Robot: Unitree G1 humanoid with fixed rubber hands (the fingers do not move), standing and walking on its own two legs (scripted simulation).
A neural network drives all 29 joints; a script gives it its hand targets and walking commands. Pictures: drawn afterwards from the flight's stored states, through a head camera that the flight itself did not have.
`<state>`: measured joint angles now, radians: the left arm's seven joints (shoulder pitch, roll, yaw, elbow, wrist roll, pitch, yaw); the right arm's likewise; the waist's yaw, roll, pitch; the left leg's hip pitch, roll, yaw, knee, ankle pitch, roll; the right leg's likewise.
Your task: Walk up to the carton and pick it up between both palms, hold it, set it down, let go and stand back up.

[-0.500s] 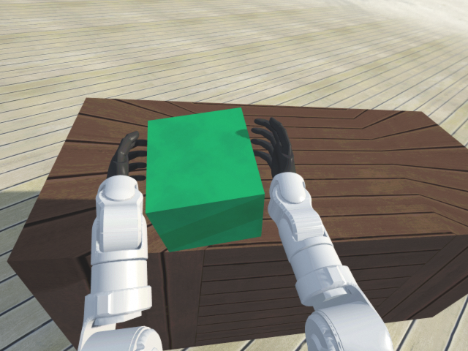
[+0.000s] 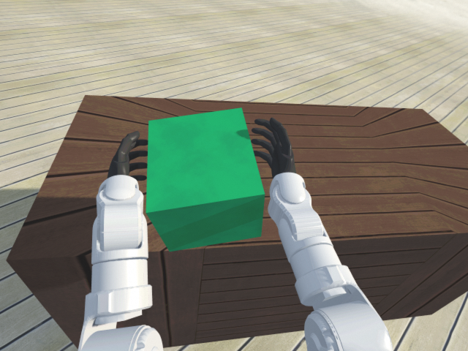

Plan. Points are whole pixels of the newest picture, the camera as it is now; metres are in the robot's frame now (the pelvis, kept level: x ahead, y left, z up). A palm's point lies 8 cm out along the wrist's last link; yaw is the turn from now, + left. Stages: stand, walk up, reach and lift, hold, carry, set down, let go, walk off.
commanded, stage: hold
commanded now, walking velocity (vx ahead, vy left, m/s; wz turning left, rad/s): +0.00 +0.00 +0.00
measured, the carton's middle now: (205, 179) +0.40 +0.01 +0.11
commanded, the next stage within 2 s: none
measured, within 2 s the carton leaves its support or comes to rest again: neither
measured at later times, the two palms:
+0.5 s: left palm (121, 179) +0.36 +0.15 +0.16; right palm (281, 165) +0.36 -0.11 +0.18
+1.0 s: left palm (122, 180) +0.35 +0.14 +0.16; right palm (283, 167) +0.36 -0.11 +0.18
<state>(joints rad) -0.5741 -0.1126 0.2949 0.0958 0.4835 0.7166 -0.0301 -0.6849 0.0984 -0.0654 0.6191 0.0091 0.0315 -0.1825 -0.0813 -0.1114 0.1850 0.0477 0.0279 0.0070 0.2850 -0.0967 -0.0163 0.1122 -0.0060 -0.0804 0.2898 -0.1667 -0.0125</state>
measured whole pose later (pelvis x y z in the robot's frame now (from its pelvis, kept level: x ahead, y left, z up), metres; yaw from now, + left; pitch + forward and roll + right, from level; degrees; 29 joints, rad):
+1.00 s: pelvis +0.00 +0.00 +0.00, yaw +0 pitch -15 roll +0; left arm -0.55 -0.12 0.29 0.06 0.49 0.73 -0.03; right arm -0.66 0.09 -0.03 0.58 0.03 0.04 -0.20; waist -0.08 -0.11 0.19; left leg 0.06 0.03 0.01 0.29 -0.11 -0.02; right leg 0.14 0.00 -0.08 0.28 -0.17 -0.01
